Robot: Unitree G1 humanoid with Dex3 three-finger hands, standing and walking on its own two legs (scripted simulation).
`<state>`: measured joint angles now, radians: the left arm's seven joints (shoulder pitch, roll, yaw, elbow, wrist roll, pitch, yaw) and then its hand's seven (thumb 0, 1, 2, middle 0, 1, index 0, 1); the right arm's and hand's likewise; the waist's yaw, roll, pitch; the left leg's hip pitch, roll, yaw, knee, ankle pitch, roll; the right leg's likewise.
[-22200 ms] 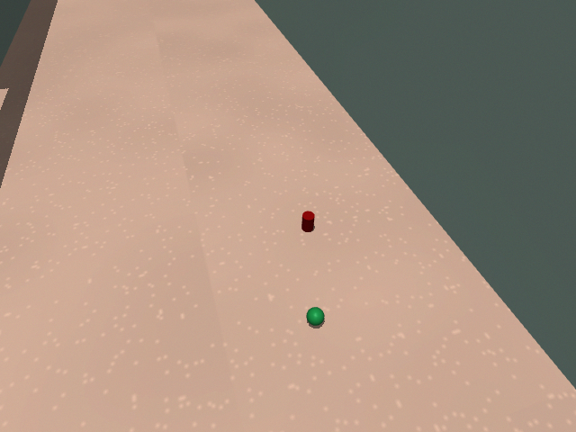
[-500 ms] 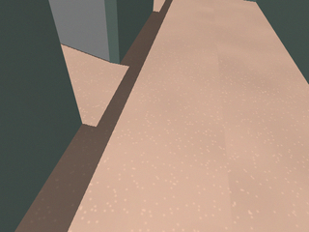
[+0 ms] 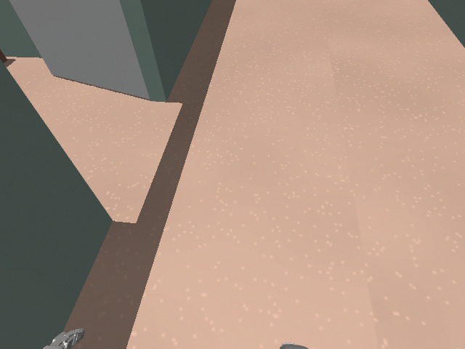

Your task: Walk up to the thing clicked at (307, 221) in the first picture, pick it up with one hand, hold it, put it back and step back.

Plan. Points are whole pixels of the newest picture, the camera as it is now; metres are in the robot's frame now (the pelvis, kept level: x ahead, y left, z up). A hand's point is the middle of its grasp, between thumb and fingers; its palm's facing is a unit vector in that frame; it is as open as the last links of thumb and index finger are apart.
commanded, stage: walk up
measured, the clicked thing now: out of the picture -0.34 -0.89 -0.71
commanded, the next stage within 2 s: none
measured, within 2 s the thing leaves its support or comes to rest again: neither
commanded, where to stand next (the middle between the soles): +0.82 +0.01 m, yaw +1 degrees
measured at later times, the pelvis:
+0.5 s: pelvis +0.25 +0.03 +0.01, yaw -1 degrees
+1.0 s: pelvis +0.45 -0.04 +0.01, yaw -1 degrees
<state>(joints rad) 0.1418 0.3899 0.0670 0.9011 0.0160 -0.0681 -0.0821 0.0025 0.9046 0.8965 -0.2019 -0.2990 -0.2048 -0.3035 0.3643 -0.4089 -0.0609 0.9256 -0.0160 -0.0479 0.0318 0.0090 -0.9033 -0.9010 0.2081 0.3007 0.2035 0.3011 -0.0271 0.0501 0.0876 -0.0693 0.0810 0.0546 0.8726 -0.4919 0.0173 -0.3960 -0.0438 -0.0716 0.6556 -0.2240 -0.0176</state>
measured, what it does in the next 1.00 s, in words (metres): walks ahead: left foot, then right foot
